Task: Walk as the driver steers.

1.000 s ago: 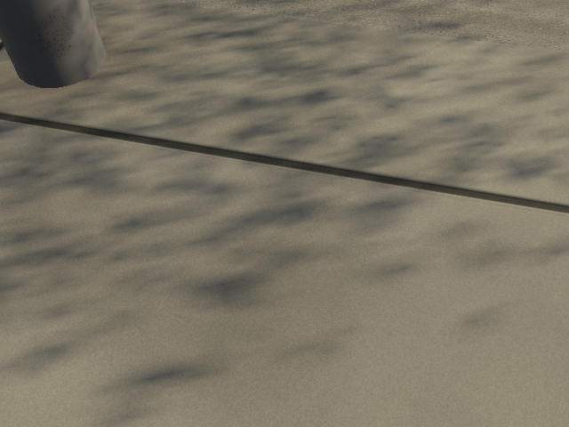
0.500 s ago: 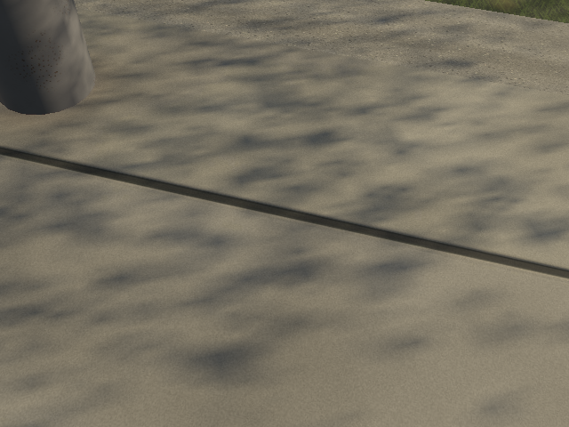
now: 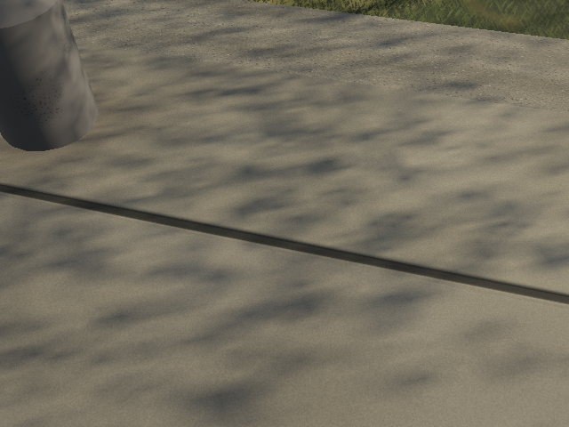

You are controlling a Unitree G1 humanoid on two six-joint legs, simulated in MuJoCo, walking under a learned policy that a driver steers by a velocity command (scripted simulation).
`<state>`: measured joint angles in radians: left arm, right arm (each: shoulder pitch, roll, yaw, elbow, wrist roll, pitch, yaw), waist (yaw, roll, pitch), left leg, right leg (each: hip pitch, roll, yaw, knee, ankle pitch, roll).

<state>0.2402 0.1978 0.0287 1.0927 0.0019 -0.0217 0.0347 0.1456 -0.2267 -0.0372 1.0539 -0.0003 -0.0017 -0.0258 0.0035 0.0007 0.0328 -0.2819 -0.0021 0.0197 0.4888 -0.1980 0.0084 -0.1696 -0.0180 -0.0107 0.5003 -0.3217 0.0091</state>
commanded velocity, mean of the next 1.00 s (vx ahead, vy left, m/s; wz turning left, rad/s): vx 0.00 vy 0.00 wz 0.00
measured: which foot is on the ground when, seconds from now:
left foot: down 0.00-1.00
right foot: down 0.00-1.00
